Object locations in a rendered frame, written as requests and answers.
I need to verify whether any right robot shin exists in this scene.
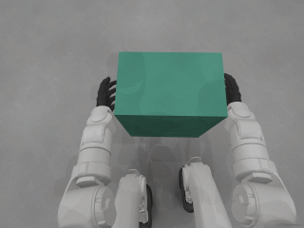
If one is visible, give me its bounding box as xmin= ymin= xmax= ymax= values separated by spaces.
xmin=185 ymin=157 xmax=212 ymax=202

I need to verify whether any left robot hand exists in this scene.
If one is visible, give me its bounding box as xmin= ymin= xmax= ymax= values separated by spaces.
xmin=96 ymin=76 xmax=117 ymax=111

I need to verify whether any left robot forearm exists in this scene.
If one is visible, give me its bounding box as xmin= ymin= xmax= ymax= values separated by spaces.
xmin=57 ymin=105 xmax=116 ymax=225

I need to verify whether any right robot hand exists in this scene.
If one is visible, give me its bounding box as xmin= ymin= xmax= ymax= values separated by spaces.
xmin=224 ymin=73 xmax=241 ymax=106

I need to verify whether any left robot upper arm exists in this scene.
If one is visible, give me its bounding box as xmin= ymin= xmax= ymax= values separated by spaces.
xmin=58 ymin=185 xmax=117 ymax=228

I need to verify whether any right robot upper arm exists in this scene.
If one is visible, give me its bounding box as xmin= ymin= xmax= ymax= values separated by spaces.
xmin=231 ymin=181 xmax=304 ymax=228

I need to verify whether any carton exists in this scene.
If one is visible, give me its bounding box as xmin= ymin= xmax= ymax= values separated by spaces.
xmin=114 ymin=51 xmax=228 ymax=138

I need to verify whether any right robot forearm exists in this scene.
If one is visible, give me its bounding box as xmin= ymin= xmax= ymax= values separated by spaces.
xmin=224 ymin=102 xmax=296 ymax=220

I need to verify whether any robot right foot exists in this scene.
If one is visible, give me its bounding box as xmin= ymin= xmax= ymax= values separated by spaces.
xmin=179 ymin=166 xmax=194 ymax=213

